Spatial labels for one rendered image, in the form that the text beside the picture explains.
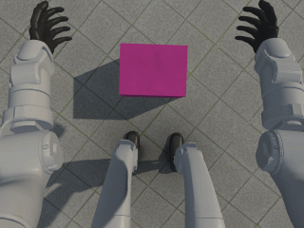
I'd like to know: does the robot left upper arm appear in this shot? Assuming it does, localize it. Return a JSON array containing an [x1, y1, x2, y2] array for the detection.
[[0, 129, 64, 228]]

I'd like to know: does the robot shin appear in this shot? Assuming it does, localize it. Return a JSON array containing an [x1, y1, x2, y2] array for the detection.
[[112, 140, 135, 155], [173, 142, 203, 168]]

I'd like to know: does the left robot forearm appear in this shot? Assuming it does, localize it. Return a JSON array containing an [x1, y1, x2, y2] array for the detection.
[[0, 40, 55, 138]]

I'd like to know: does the carton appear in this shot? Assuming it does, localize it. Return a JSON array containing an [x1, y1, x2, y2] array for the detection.
[[119, 43, 188, 99]]

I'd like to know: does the robot left hand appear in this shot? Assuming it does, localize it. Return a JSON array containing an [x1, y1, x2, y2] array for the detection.
[[28, 0, 72, 54]]

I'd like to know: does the robot right upper arm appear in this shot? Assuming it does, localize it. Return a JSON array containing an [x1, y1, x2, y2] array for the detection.
[[256, 129, 304, 228]]

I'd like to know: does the right robot forearm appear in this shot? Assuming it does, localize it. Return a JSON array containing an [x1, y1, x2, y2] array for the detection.
[[254, 38, 304, 132]]

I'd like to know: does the robot left shin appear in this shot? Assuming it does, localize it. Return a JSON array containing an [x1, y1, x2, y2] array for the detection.
[[112, 140, 135, 155]]

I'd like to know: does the robot right hand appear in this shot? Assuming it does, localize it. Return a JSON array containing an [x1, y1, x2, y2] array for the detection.
[[235, 0, 279, 53]]

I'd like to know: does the robot right shin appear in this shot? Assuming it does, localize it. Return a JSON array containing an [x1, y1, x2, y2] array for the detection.
[[173, 142, 203, 168]]

